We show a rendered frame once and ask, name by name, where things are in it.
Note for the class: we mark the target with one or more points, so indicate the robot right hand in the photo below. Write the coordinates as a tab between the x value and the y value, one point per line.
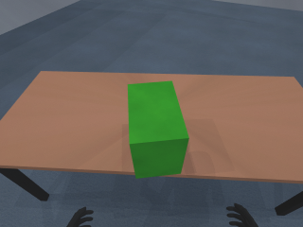
243	215

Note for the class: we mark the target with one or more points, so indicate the table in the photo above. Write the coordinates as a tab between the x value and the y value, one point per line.
240	128

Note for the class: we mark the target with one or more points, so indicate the robot left hand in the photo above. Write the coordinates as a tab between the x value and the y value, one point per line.
77	219

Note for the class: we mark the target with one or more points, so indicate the carton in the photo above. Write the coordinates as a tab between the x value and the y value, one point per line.
158	135

